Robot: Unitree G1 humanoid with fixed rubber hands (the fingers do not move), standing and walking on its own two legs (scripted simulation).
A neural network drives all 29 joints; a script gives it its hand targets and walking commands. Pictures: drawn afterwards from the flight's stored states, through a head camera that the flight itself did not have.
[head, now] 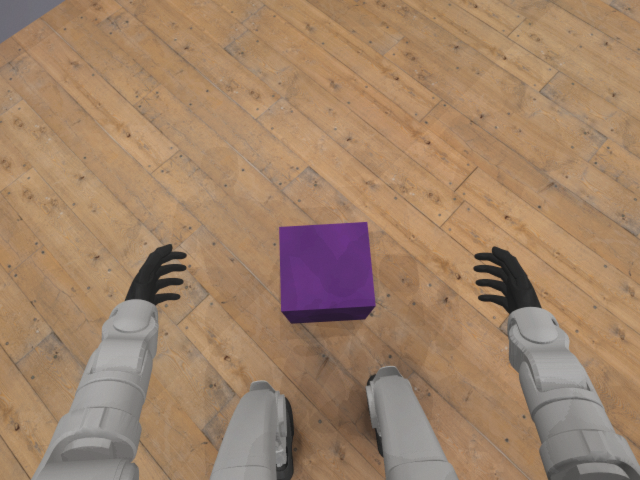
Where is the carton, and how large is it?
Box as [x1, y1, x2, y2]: [279, 222, 375, 323]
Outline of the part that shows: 366,222 279,227 281,311 291,323 363,319 374,307 375,304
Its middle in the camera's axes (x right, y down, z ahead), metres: +0.02 +0.09 +1.00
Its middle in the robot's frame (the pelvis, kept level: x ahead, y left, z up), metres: +0.47 +0.01 -0.57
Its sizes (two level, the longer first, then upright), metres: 0.210 0.200 0.250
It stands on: the floor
